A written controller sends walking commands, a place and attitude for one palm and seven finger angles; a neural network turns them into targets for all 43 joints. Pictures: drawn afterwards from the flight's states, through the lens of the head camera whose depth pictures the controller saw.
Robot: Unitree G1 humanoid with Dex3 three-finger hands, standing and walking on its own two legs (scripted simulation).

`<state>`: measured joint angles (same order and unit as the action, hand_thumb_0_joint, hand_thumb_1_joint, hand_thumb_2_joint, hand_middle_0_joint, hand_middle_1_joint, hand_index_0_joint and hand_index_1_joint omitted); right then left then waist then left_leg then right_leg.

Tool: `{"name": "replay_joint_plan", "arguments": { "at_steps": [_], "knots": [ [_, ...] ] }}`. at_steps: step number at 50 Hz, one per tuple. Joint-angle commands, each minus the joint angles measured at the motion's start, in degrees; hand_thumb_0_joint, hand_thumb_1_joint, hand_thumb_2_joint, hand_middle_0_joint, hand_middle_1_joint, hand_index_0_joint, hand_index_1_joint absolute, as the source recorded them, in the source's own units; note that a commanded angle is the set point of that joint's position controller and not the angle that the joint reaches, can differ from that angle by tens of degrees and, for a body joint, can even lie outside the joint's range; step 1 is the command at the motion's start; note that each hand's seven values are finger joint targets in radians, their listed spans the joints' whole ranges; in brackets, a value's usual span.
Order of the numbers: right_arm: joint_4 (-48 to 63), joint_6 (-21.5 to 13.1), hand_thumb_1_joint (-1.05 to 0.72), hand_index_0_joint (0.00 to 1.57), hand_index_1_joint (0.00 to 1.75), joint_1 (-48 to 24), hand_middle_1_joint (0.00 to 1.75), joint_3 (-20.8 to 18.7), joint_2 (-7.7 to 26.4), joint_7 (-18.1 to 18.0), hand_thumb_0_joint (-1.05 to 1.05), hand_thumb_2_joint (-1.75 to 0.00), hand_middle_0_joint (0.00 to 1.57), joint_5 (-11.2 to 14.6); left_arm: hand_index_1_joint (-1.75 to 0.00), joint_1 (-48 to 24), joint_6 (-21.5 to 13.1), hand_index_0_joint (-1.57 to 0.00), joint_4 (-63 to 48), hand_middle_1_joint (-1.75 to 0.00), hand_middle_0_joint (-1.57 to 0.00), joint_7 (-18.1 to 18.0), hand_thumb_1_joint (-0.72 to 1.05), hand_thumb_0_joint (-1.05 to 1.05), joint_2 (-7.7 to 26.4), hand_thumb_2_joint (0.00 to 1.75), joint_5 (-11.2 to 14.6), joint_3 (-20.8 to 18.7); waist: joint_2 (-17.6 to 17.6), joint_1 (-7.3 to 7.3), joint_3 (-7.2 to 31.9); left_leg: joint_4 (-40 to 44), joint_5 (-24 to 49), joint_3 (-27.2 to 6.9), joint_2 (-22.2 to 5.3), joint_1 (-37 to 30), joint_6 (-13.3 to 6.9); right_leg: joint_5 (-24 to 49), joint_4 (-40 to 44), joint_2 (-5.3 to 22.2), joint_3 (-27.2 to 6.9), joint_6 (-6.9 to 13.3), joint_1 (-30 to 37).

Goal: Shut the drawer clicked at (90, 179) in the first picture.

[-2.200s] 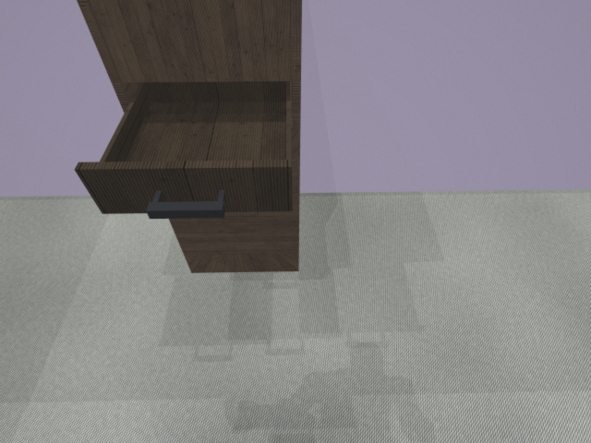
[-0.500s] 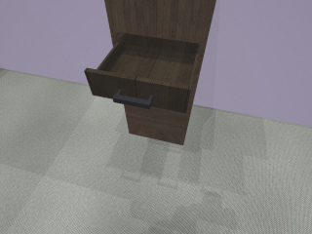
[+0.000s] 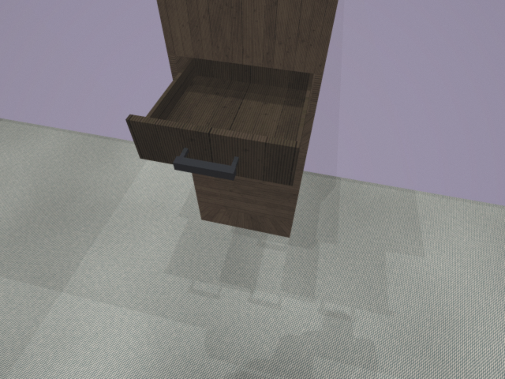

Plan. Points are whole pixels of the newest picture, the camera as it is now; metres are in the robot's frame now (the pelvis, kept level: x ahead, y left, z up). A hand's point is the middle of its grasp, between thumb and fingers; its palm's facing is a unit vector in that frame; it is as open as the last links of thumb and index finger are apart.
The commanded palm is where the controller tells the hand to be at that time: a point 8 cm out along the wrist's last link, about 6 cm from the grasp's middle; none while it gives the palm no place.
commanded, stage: turn to face it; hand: left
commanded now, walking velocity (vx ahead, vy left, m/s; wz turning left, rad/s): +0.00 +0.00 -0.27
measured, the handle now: (207, 162) +0.55 +0.13 -0.01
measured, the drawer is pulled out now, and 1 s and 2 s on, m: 0.30 0.30 0.30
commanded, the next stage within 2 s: take the last steps up to it in 0.30 s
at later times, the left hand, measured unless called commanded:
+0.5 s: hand out of the picture +0.05 +0.20 -0.18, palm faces -0.05 -0.97 -0.22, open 7.4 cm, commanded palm none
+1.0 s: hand out of the picture +0.13 +0.15 -0.18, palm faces -0.08 -0.98 -0.19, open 7.3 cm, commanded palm none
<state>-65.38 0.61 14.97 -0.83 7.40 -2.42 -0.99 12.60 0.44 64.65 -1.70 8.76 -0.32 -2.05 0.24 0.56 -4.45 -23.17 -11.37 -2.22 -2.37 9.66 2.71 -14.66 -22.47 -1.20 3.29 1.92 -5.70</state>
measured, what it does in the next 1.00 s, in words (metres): walks ahead: right foot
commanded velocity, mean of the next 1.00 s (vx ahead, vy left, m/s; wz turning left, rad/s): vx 0.15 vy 0.01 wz -0.15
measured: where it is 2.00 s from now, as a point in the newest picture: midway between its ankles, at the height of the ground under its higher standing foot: outside the picture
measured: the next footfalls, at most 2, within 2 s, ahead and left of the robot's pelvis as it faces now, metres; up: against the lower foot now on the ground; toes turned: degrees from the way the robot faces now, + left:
right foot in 0.82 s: +0.09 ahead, -0.12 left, +0.00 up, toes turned -13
left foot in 1.08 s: +0.22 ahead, +0.09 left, +0.00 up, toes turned -3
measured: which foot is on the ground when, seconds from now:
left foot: down 0.00-0.80, up 0.82-1.00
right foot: down 0.00-0.60, up 0.62-0.80, down 0.82-1.00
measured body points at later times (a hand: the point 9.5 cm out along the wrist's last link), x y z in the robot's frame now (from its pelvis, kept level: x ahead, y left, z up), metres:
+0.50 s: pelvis -0.01 +0.01 -0.01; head +0.03 +0.00 +0.44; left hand +0.05 +0.25 -0.16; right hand -0.01 -0.24 -0.17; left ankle +0.01 +0.15 -0.74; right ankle -0.02 -0.09 -0.74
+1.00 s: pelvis +0.10 -0.03 +0.00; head +0.14 -0.03 +0.44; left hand +0.14 +0.20 -0.16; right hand +0.06 -0.25 -0.16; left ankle +0.12 +0.10 -0.71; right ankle +0.05 -0.11 -0.74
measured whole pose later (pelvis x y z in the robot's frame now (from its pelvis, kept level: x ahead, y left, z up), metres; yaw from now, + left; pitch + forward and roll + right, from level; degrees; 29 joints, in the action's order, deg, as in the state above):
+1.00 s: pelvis +0.10 -0.03 +0.00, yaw -8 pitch +0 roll +1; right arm -63.0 0.5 15.4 -3.0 8.4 -0.4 -1.3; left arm 14.4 -1.4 62.2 -0.7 8.6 -1.7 -4.3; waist -0.8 0.5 -5.5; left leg -46.0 -23.9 5.0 -3.8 21.5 0.9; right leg -17.9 -27.0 0.7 5.0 2.3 -9.0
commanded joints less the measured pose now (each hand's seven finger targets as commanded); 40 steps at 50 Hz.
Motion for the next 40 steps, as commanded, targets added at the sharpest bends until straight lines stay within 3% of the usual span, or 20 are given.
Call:
{"name": "replay_joint_plan", "arguments": {
  "at_steps": [1,11,15,17,20,22,24,26,27,28,29,30,31,32,33,35,36,38,39,40],
  "knots": [
    [1.3,-0.3,-0.90,0.20,0.30,4.1,0.30,-1.5,5.6,-0.6,0.00,-0.90,0.20,0.1,-0.30,3.1,-0.4,-0.20,-1.8,-0.30,-0.20,-0.2,0.90,0.00,6.6,0.90,-0.1,-1.2,-0.3,-0.15,-0.5,0.7,7.0,-0.1,-3.6,0.2,-2.4,8.8,4.4,6.5,-5.8,0.3,-3.6],
    [4.3,0.1,-0.90,0.20,0.30,2.4,0.30,-3.2,7.9,-1.0,0.00,-0.90,0.20,-0.1,-0.30,1.7,0.9,-0.20,-5.2,-0.30,-0.20,0.5,0.90,0.00,7.8,0.90,-0.6,-3.2,2.0,-0.14,0.7,-1.6,2.3,-0.3,-6.0,2.5,-3.7,7.9,-1.5,4.8,-8.5,1.0,-7.5],
    [6.1,0.2,-0.90,0.20,0.30,0.9,0.30,-3.6,8.7,-1.1,0.00,-0.90,0.20,-0.1,-0.30,1.4,1.1,-0.20,-6.6,-0.30,-0.20,0.8,0.90,0.00,7.9,0.90,-0.9,-3.6,1.3,-0.53,1.6,-2.0,0.5,-0.5,-6.8,3.3,-4.4,8.1,-3.3,4.1,-9.3,0.9,-8.2],
    [6.8,0.1,-0.90,0.20,0.30,0.5,0.30,-3.9,9.2,-1.1,0.00,-0.90,0.20,-0.2,-0.30,0.9,1.3,-0.20,-7.5,-0.30,-0.20,1.0,0.90,0.00,8.5,0.90,-1.0,-3.8,3.0,-0.39,2.0,-2.3,-0.1,-0.3,-6.9,3.6,-4.4,8.6,-4.1,4.2,-10.2,1.1,-8.8],
    [8.0,0.2,-0.90,0.20,0.30,-0.4,0.30,-4.0,8.9,-0.9,0.00,-0.90,0.20,-0.2,-0.30,0.9,1.1,-0.20,-8.2,-0.30,-0.20,1.0,0.90,0.00,8.9,0.90,-1.1,-3.9,-0.5,-0.65,3.3,-4.1,-1.4,1.2,-6.0,3.5,-4.0,9.1,-3.3,4.9,-11.8,1.4,-8.4],
    [8.2,0.3,-0.90,0.20,0.30,0.2,0.30,-3.6,8.0,-0.4,0.00,-0.90,0.20,-0.4,-0.30,1.4,1.0,-0.20,-8.2,-0.30,-0.20,1.1,0.90,0.00,10.0,0.90,-1.1,-3.9,-3.8,-0.80,3.6,-6.2,-11.0,3.4,-3.1,5.5,-3.1,-4.6,1.8,7.1,-15.6,2.7,-7.3],
    [8.3,0.1,-0.90,0.20,0.30,-0.4,0.30,-3.1,6.9,0.4,0.00,-0.90,0.20,-0.7,-0.30,2.1,0.9,-0.20,-7.8,-0.30,-0.20,1.2,0.90,0.00,11.2,0.90,-1.2,-4.2,-7.7,-1.50,1.0,-9.9,-14.1,5.0,-0.2,7.1,-2.5,-21.3,8.4,9.8,-20.7,4.7,-8.8],
    [7.5,-0.5,-0.90,0.20,0.30,1.4,0.30,-2.8,6.7,0.7,0.00,-0.90,0.20,-0.9,-0.30,0.5,0.7,-0.20,-7.9,-0.30,-0.20,1.4,0.90,0.00,11.3,0.90,-1.0,-4.2,-5.9,0.06,-1.5,-8.4,-12.2,5.3,-0.1,3.9,-2.8,-23.6,8.2,9.5,-20.2,5.5,-12.4],
    [6.7,-0.9,-0.90,0.20,0.30,3.2,0.30,-2.7,6.7,0.7,0.00,-0.90,0.20,-0.9,-0.30,-0.7,0.6,-0.20,-8.2,-0.30,-0.20,1.7,0.90,0.00,10.3,0.90,-0.9,-4.1,-3.0,0.99,-1.8,-4.6,-11.9,4.0,-1.0,0.8,-3.3,-21.7,5.6,7.3,-17.4,4.7,-14.6],
    [5.8,-1.3,-0.90,0.20,0.30,5.1,0.30,-2.8,8.0,0.6,0.00,-0.90,0.20,-1.1,-0.30,-1.8,0.3,-0.20,-8.6,-0.30,-0.20,2.0,0.90,0.00,9.1,0.90,-0.8,-3.7,1.8,1.81,-2.9,0.5,-14.0,0.0,-3.8,-1.8,-4.5,-18.6,0.8,4.1,-13.4,3.3,-17.4],
    [5.0,-1.5,-0.90,0.20,0.30,7.3,0.30,-3.2,10.2,0.5,0.00,-0.90,0.20,-1.4,-0.30,-3.1,0.1,-0.20,-9.2,-0.30,-0.20,2.3,0.90,0.00,7.7,0.90,-0.8,-3.4,8.5,2.82,-3.7,6.6,-19.2,-8.5,-9.6,-3.9,-7.1,-15.4,-7.8,0.1,-8.1,1.6,-21.1],
    [4.5,-1.8,-0.90,0.20,0.30,10.6,0.30,-4.1,12.8,0.3,0.00,-0.90,0.20,-1.5,-0.30,-3.9,-0.4,-0.20,-9.8,-0.30,-0.20,2.3,0.90,0.00,6.0,0.90,-1.1,-2.9,13.6,3.94,-2.5,12.4,-24.2,-19.2,-17.7,-7.1,-11.5,-13.3,-19.5,-2.4,-1.7,0.2,-25.4],
    [4.4,-2.1,-0.90,0.20,0.30,12.4,0.30,-4.4,14.0,0.2,0.00,-0.90,0.20,-1.6,-0.30,-6.8,-0.6,-0.20,-10.8,-0.30,-0.20,2.4,0.90,0.00,5.8,0.90,-1.2,-2.9,13.1,4.92,-3.5,14.9,-21.3,-22.3,-21.6,-6.9,-14.8,-16.0,-28.7,0.0,-2.8,0.3,-29.4],
    [4.8,-2.4,-0.90,0.20,0.30,11.8,0.30,-4.1,13.1,0.3,0.00,-0.90,0.20,-1.6,-0.30,-8.7,-1.0,-0.20,-11.3,-0.30,-0.20,2.7,0.90,0.00,5.7,0.90,-1.1,-2.9,9.6,4.42,-4.7,14.5,-15.5,-20.3,-21.5,-6.3,-15.4,-15.6,-31.1,2.7,-4.1,0.5,-30.4],
    [5.0,-2.7,-0.90,0.20,0.30,9.8,0.30,-3.8,12.1,0.3,0.00,-0.90,0.20,-1.7,-0.30,-8.5,-1.4,-0.20,-11.2,-0.30,-0.20,3.0,0.90,0.00,4.7,0.90,-1.0,-2.8,7.6,3.10,-4.7,13.5,-9.1,-15.5,-19.3,-5.3,-14.1,-13.8,-29.4,3.9,-3.8,0.3,-28.5],
    [4.9,-2.8,-0.90,0.20,0.30,6.9,0.30,-3.2,10.9,0.2,0.00,-0.90,0.20,-1.7,-0.30,-5.8,-1.6,-0.20,-9.9,-0.30,-0.20,3.4,0.90,0.00,3.5,0.90,-0.8,-2.4,9.1,1.22,-1.8,10.1,0.9,-6.2,-15.5,-4.9,-11.4,-12.1,-21.7,3.8,-0.7,-0.2,-20.7],
    [4.7,-2.6,-0.90,0.20,0.30,6.3,0.30,-3.2,11.4,0.3,0.00,-0.90,0.20,-1.6,-0.30,-4.2,-1.6,-0.20,-9.2,-0.30,-0.20,3.4,0.90,0.00,3.7,0.90,-0.7,-2.4,9.6,0.63,-0.5,8.4,1.7,-3.3,-14.4,-2.4,-10.4,-11.7,-17.3,3.0,1.1,-0.4,-15.5],
    [4.3,-2.1,-0.90,0.20,0.30,4.8,0.30,-3.3,11.2,0.4,0.00,-0.90,0.20,-1.0,-0.30,3.0,-1.6,-0.20,-5.9,-0.30,-0.20,3.3,0.90,0.00,4.4,0.90,-0.8,-3.1,5.6,-2.57,1.6,1.5,-4.5,1.7,-10.2,4.8,-7.4,-1.8,-7.0,0.6,3.8,-0.5,-1.5],
    [4.7,-2.2,-0.90,0.20,0.30,3.7,0.30,-3.1,9.6,0.6,0.00,-0.90,0.20,-0.3,-0.30,8.0,-2.0,-0.20,-4.2,-0.30,-0.20,2.8,0.90,0.00,6.9,0.90,-0.9,-3.7,-0.7,-5.01,2.3,-6.1,-10.0,5.1,-5.8,11.6,-5.0,-2.6,-1.2,3.6,-1.0,0.5,7.1],
    [6.6,-2.2,-0.90,0.20,0.30,2.2,0.30,-2.4,6.2,1.2,0.00,-0.90,0.20,0.3,-0.30,13.3,-2.5,-0.20,-2.7,-0.30,-0.20,2.0,0.90,0.00,12.3,0.90,-1.2,-4.8,-14.9,-7.00,2.5,-19.3,-17.5,11.3,0.7,22.8,-2.1,-7.3,7.1,16.2,-19.3,5.3,13.8]
  ]
}}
